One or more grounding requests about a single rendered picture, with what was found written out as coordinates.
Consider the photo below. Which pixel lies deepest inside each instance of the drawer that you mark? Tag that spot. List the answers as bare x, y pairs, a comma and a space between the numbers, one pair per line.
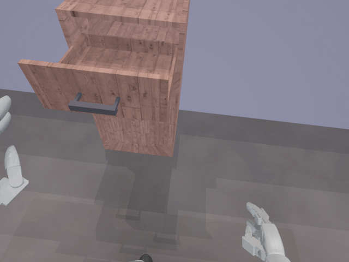
102, 67

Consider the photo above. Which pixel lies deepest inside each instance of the cabinet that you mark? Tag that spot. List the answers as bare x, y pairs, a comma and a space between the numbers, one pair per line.
162, 20

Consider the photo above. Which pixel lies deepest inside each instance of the handle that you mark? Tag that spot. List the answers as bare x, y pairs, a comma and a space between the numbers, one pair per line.
75, 105

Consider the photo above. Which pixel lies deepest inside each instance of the right robot hand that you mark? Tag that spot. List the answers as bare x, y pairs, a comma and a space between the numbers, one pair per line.
267, 240

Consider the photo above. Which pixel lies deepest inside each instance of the left robot hand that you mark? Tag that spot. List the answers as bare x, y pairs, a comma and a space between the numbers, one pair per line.
10, 187

